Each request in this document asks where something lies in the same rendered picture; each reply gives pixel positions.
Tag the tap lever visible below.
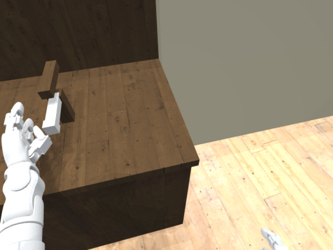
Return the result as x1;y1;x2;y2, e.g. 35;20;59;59
42;92;62;135

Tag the right robot hand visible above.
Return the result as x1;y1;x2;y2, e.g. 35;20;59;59
261;228;289;250

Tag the robot left forearm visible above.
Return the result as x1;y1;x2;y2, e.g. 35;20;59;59
0;162;45;250

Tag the left robot hand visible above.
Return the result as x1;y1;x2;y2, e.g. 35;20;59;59
2;102;52;168

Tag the counter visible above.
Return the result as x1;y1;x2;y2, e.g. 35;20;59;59
0;0;200;250

